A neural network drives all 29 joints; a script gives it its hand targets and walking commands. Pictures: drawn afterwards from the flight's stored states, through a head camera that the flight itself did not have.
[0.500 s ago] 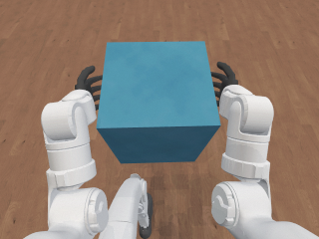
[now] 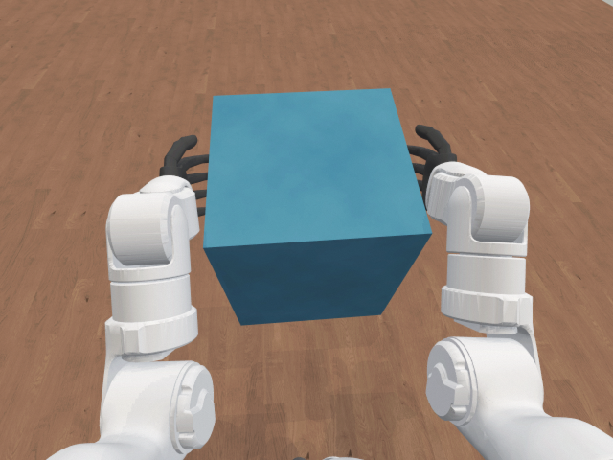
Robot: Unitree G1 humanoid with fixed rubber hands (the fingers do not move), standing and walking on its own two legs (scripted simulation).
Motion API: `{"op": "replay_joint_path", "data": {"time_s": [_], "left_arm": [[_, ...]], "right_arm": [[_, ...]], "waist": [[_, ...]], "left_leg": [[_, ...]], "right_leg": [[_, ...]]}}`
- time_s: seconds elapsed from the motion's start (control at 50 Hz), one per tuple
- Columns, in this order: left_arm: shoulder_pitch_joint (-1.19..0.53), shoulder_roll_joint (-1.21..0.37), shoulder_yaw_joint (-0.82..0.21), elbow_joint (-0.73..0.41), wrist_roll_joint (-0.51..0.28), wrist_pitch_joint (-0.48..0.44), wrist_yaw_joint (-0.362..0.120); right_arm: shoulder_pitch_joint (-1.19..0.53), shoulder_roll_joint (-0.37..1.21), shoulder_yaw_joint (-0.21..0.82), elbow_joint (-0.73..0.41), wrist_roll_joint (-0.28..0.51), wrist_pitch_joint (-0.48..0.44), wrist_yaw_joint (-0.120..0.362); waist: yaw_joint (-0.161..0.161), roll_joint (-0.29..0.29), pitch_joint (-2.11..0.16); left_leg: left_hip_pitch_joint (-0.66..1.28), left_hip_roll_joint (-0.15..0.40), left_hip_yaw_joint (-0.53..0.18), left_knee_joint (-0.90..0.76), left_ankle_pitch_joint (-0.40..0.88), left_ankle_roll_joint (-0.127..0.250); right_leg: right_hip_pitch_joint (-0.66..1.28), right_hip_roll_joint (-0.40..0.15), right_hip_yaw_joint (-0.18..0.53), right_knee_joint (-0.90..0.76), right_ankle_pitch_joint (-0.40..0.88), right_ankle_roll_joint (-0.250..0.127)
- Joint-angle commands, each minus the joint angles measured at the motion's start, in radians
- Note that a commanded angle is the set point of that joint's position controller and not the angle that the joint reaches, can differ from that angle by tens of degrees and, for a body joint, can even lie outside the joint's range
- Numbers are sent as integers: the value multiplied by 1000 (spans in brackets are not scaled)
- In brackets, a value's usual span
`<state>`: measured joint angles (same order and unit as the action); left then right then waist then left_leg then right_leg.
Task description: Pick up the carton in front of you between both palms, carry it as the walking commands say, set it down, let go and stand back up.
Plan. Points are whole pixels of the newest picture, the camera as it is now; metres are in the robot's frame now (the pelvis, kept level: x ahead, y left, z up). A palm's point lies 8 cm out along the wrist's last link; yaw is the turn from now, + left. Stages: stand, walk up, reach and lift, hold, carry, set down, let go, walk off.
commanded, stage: carry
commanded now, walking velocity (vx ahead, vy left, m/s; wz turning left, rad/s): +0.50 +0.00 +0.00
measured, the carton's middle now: (307, 219) +0.39 -0.03 +0.11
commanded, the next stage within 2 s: none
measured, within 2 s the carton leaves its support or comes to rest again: neither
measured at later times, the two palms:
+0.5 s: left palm (135, 132) +0.63 +0.25 +0.08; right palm (307, 140) +0.61 -0.05 +0.07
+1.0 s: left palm (140, 52) +0.87 +0.27 +0.11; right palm (282, 52) +0.89 -0.02 +0.11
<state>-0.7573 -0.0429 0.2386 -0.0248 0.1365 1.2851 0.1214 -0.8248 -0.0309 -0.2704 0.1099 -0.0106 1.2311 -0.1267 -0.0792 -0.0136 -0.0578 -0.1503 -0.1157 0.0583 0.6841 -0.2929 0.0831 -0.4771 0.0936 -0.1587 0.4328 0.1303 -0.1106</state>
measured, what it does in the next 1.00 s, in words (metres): walks ahead: left foot, then right foot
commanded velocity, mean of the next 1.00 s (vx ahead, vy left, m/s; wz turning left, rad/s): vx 0.50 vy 0.00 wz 0.00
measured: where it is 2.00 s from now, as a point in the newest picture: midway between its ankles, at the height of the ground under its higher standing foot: (232, 210)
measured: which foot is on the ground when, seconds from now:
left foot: down 0.00-0.00, up 0.02-0.32, down 0.34-0.76, up 0.78-1.00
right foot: down 0.00-0.36, up 0.38-0.72, down 0.74-1.00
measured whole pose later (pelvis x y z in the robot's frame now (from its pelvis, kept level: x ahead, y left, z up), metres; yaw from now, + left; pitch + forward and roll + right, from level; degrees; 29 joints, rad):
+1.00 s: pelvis +0.62 +0.11 +0.01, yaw +2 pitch +4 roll +1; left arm -0.14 -0.13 0.10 -0.32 0.11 1.23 0.09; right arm -0.15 0.13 -0.10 -0.32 -0.13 1.23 -0.08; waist 0.05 0.00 -0.18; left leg -0.53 0.09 0.12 0.68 -0.25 -0.01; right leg -0.10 -0.04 -0.18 0.31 -0.27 -0.01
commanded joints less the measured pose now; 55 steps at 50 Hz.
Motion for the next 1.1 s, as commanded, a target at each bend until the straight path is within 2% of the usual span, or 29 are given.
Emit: {"op": "replay_joint_path", "data": {"time_s": [0.0,0.02,0.04,0.06,0.1,0.14,0.18,0.24,0.3,0.32,0.34,0.36,0.38,0.42,0.44,0.48,0.54,0.62,0.68,0.7,0.72,0.74,0.76,0.78,0.82,0.84,0.96,1.02,1.08], "left_arm": [[-663,-838,-609,25,-405,16,-161],[-680,-809,-582,67,-426,33,-165],[-732,-839,-583,81,-462,44,-172],[-800,-890,-592,63,-518,48,-181],[-986,-1000,-628,10,-627,63,-201],[-1056,-1056,-614,17,-676,64,-217],[-1006,-1094,-576,70,-671,64,-226],[-869,-1145,-515,138,-601,57,-237],[-702,-1176,-490,171,-508,45,-248],[-636,-1169,-487,177,-479,38,-251],[-581,-1150,-488,178,-455,30,-257],[-549,-1203,-499,172,-449,26,-266],[-517,-1211,-522,126,-436,12,-269],[-423,-1240,-577,16,-426,-23,-263],[-358,-1243,-605,-56,-419,-42,-255],[-195,-1225,-672,-179,-380,-84,-234],[54,-1134,-771,-345,-307,-134,-204],[135,-1103,-837,-463,-355,-137,-206],[208,-1047,-852,-450,-373,-113,-227],[236,-1024,-849,-427,-373,-103,-237],[270,-997,-839,-405,-373,-92,-245],[266,-960,-818,-372,-358,-88,-255],[270,-962,-814,-345,-369,-83,-263],[242,-968,-819,-350,-389,-77,-272],[173,-998,-843,-359,-423,-72,-283],[140,-1002,-852,-368,-438,-71,-288],[133,-957,-851,-350,-465,-55,-306],[147,-930,-835,-316,-443,-46,-302],[135,-932,-830,-298,-427,-40,-299]], "right_arm": [[-656,996,584,28,417,76,287],[-632,981,548,67,399,92,277],[-642,948,506,62,371,105,260],[-672,910,482,40,337,113,242],[-704,873,422,21,279,122,209],[-699,859,387,14,237,124,192],[-681,892,375,26,210,129,186],[-613,982,401,53,200,133,196],[-536,1107,455,62,224,117,222],[-495,1148,470,64,235,107,233],[-454,1172,477,55,241,96,241],[-436,1157,501,27,217,75,241],[-393,1190,527,-20,227,58,242],[-360,1256,601,-197,267,21,244],[-340,1272,643,-296,285,4,244],[-228,1279,733,-432,305,-24,253],[7,1277,859,-553,338,-56,291],[167,1161,886,-582,378,-55,323],[261,1085,890,-576,353,-40,321],[278,1053,888,-572,342,-33,318],[271,1019,883,-562,329,-25,317],[249,1003,884,-564,327,-9,315],[247,993,882,-544,321,-1,315],[241,1008,878,-515,311,-1,315],[228,1044,867,-481,300,-8,311],[227,1058,861,-470,294,-12,307],[254,1044,842,-442,241,-7,271],[249,1021,836,-420,242,5,272],[249,1021,829,-396,256,12,282]], "waist": [[206,-67,-395],[161,-93,-463],[190,-73,-518],[181,3,-492],[114,119,-374],[104,103,-295],[120,-1,-282],[121,-118,-321],[98,-103,-400],[88,-107,-453],[70,4,-507],[66,255,-568],[59,265,-532],[53,110,-488],[51,87,-470],[50,133,-482],[50,167,-501],[49,223,-411],[66,175,-388],[78,145,-408],[105,79,-438],[115,-148,-492],[118,-252,-428],[115,-184,-370],[103,-32,-279],[98,-21,-255],[98,-150,-172],[102,-148,-142],[85,-105,-147]], "left_leg": [[-372,26,2,589,-13,-100],[-585,16,-101,793,-262,-98],[-717,77,-193,926,-266,-81],[-753,115,-226,907,-266,-45],[-694,142,-161,688,-156,-31],[-560,183,-108,457,-75,-60],[-427,198,-52,193,-9,-79],[-247,129,84,-96,177,-99],[-16,109,155,-342,298,-86],[165,180,97,-335,299,-60],[327,382,-146,-318,367,-12],[547,550,-452,-306,490,137],[582,563,-505,-336,537,168],[537,513,-371,-342,609,107],[499,495,-312,-355,633,77],[494,451,-211,-366,679,44],[500,412,-113,-344,762,45],[399,371,-2,-353,785,26],[272,311,119,-184,855,-27],[136,296,144,-83,766,-61],[-37,271,146,71,493,-86],[-334,166,124,339,173,-117],[-564,102,57,510,-230,-108],[-625,157,-27,594,-256,-83],[-589,224,-60,466,-159,-68],[-527,238,-54,349,-116,-74],[-352,188,98,-75,97,-102],[-309,192,126,-147,205,-97],[-141,156,203,-211,166,-89]], "right_leg": [[683,-241,275,-14,433,-132],[853,-435,550,108,717,-274],[891,-514,669,75,363,-349],[756,-484,710,5,-17,-320],[524,-413,609,-98,-301,-216],[319,-371,515,-164,-343,-170],[255,-332,383,-176,-203,-117],[299,-300,253,-160,-38,-35],[374,-234,91,33,141,50],[289,-214,60,143,82,89],[155,-208,51,331,-206,132],[-126,-109,57,537,-525,162],[-282,-104,109,646,-657,151],[-310,-155,139,630,-588,127],[-283,-171,135,557,-537,127],[-211,-157,117,419,-502,129],[-153,-116,59,289,-440,129],[-42,-97,6,93,-278,115],[238,-53,-82,-99,-102,90],[423,-72,-79,-77,-100,66],[602,-190,71,-32,-122,35],[822,-437,478,-36,-103,-120],[855,-509,639,-112,-49,-195],[799,-513,579,-115,-24,-187],[624,-467,432,-157,-35,-98],[536,-443,362,-199,-118,-53],[366,-349,115,-273,-279,-9],[363,-354,94,-255,-285,17],[331,-313,21,-101,-240,56]]}}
